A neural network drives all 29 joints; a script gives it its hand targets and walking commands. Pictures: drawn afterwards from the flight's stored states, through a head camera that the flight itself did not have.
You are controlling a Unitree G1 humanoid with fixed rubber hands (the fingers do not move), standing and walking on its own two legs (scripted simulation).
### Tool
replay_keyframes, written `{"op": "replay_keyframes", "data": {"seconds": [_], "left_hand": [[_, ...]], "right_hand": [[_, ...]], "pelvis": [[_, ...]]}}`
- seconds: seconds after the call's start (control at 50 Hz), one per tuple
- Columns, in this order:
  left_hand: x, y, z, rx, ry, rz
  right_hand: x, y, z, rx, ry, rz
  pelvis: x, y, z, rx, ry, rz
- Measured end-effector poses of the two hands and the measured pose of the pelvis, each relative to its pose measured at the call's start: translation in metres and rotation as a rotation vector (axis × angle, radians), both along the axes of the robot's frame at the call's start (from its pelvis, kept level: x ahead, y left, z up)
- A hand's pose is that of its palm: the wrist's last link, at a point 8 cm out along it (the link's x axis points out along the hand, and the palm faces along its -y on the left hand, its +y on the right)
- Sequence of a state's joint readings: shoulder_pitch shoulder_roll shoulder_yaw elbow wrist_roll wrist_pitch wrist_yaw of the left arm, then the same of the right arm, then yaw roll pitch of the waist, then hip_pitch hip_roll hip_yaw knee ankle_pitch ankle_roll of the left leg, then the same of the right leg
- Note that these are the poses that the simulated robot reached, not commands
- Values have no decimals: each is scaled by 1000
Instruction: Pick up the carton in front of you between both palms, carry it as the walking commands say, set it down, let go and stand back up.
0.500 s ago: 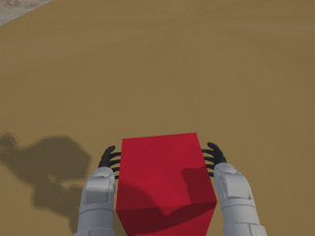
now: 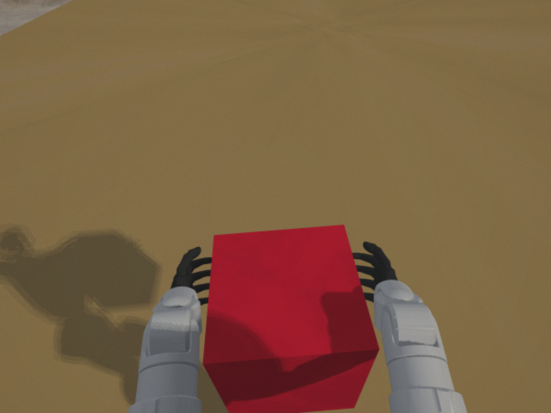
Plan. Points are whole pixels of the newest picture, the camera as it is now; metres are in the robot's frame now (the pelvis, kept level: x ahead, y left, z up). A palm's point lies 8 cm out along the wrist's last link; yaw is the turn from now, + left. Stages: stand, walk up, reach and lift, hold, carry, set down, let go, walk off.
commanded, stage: carry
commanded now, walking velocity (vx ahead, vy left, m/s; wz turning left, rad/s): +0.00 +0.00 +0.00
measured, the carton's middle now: (286, 324) +0.29 +0.00 -0.04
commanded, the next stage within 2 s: hold in 0.04 s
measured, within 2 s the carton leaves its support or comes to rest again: neither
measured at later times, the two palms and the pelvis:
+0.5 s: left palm (188, 310) +0.27 +0.14 +0.05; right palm (399, 311) +0.25 -0.16 +0.05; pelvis -0.03 +0.00 +0.01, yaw -3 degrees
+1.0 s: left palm (196, 292) +0.32 +0.14 +0.02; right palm (386, 299) +0.29 -0.16 +0.02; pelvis -0.02 +0.02 +0.00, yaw -7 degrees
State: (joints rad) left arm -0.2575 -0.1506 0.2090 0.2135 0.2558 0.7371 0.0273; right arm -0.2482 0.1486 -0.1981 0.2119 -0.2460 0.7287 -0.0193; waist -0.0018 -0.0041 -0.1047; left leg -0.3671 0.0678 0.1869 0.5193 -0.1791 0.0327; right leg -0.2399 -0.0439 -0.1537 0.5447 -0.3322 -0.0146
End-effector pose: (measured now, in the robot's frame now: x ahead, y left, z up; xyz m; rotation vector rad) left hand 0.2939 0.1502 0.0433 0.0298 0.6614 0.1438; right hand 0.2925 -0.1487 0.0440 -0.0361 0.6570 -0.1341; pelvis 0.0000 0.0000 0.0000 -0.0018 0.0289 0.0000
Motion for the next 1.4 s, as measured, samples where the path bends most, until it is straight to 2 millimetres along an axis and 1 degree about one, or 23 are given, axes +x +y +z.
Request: {"op": "replay_keyframes", "data": {"seconds": [0.04,0.2,0.42,0.54,0.64,0.76,0.84,0.9,0.96,1.02,1.08,1.16,1.22,1.28,1.34,1.4], "left_hand": [[0,-1,0,0,-1,0],[-12,-4,0,-5,6,-1],[-26,-8,1,-8,-7,-23],[-23,-13,3,-17,-11,-56],[-17,-17,6,-24,-16,-89],[-6,-18,10,-38,-20,-101],[4,-16,7,-65,-15,-78],[12,-13,0,-83,-6,-52],[18,-11,-13,-81,7,-34],[23,-10,-34,-68,22,-27],[24,-8,-64,-51,32,-25],[21,-7,-112,-38,32,-16],[19,-8,-148,-38,24,-2],[20,-8,-177,-42,1,14],[26,-10,-198,-47,-34,15],[33,-13,-211,-47,-57,8]], "right_hand": [[0,-1,0,1,-1,0],[-12,-4,3,-25,9,15],[-31,-8,4,-22,-3,-11],[-42,-12,5,-18,-7,-53],[-46,-16,8,-15,-11,-92],[-42,-16,12,-9,-15,-118],[-31,-13,9,5,-11,-122],[-20,-11,1,11,0,-115],[-9,-9,-12,4,16,-98],[0,-8,-33,-13,35,-74],[6,-7,-62,-28,47,-48],[9,-6,-109,-32,50,-27],[12,-7,-145,-26,45,-16],[17,-8,-175,-17,23,-8],[23,-10,-196,-5,-11,-14],[28,-12,-210,4,-33,-27]], "pelvis": [[0,-1,0,0,0,0],[-8,-5,8,6,-120,-3],[-24,-2,8,0,-180,-31],[-30,5,7,-7,-191,-68],[-30,11,6,-9,-195,-95],[-26,17,6,-8,-195,-114],[-23,20,4,-5,-188,-121],[-22,21,2,-2,-171,-121],[-22,21,-1,1,-137,-119],[-24,20,-5,3,-78,-114],[-27,18,-12,4,7,-105],[-35,14,-24,4,132,-96],[-41,10,-38,5,233,-94],[-46,5,-56,8,333,-97],[-49,1,-76,16,417,-115],[-52,-1,-93,23,478,-118]]}}
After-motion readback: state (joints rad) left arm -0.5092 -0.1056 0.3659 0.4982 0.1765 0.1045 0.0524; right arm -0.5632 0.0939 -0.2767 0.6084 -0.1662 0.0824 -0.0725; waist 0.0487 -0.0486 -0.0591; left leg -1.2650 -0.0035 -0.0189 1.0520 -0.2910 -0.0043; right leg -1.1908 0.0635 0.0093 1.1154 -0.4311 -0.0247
